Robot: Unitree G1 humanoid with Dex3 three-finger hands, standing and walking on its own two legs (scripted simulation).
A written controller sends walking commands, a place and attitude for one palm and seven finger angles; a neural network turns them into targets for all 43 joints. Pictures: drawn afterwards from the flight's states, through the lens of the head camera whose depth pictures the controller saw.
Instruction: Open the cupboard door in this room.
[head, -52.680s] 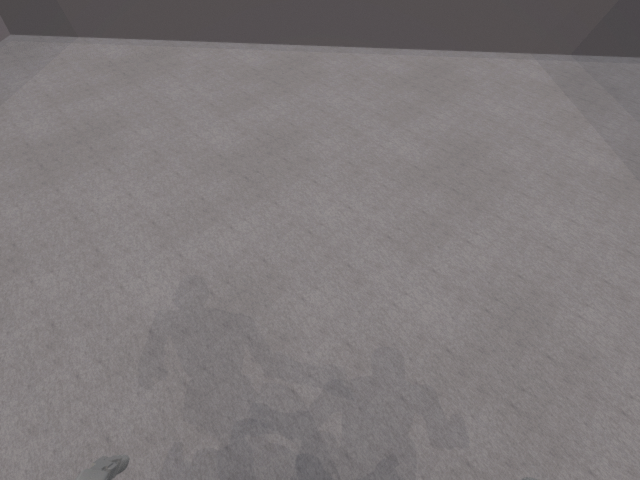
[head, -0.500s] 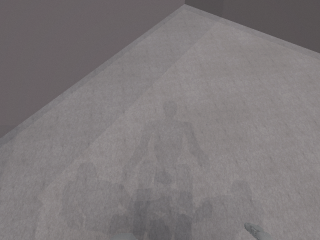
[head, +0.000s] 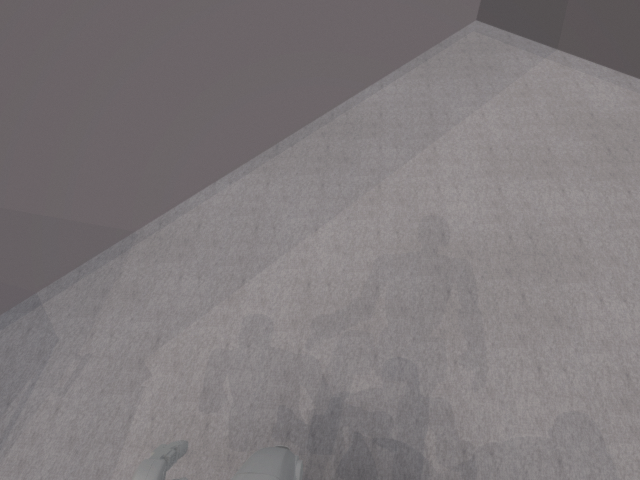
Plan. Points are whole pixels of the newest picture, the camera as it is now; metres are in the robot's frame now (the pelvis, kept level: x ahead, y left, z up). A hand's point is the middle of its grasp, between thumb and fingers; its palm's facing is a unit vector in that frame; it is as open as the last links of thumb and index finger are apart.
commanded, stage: turn to face it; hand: left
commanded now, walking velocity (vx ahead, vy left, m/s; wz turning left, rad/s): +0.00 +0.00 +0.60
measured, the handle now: out of the picture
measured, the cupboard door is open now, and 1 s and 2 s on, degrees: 42 42 42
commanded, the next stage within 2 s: none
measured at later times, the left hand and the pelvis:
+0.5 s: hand out of the picture -0.01 +0.24 -0.17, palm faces +0.36 -0.90 -0.25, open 7.4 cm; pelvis +0.01 +0.01 +0.00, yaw +18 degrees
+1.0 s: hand out of the picture +0.00 +0.15 -0.14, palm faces +0.59 -0.76 -0.27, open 7.3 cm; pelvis +0.05 -0.05 +0.01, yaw +37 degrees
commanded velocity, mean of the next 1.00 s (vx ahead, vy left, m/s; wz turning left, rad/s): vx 0.00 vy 0.00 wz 0.60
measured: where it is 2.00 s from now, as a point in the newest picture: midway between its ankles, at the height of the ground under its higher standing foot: outside the picture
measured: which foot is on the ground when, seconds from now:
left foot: up 0.00-0.30, down 0.32-0.76, up 0.78-1.00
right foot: down 0.00-0.32, up 0.34-0.74, down 0.76-1.00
